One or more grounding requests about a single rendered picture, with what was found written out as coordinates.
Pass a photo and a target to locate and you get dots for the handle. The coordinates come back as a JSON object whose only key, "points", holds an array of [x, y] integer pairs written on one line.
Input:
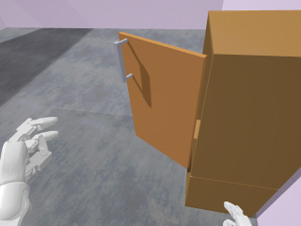
{"points": [[120, 61]]}

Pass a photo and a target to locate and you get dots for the left robot hand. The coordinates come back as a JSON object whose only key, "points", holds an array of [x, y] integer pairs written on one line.
{"points": [[15, 151]]}

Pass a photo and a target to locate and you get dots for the cupboard door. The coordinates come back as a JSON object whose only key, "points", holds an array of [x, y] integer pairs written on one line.
{"points": [[164, 93]]}

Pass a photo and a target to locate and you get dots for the robot left forearm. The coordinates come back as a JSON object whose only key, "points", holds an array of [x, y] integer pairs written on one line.
{"points": [[15, 207]]}

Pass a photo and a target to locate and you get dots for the right robot hand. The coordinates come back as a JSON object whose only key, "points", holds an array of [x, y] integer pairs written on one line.
{"points": [[237, 213]]}

